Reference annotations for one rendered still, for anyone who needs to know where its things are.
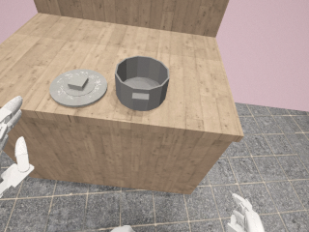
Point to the pot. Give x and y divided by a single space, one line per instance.
141 82

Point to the knob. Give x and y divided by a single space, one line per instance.
78 82

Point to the lid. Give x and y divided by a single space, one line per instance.
93 91

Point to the robot right hand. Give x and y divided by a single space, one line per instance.
249 222

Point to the robot left hand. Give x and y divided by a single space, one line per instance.
15 174

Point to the table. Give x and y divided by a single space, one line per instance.
170 148

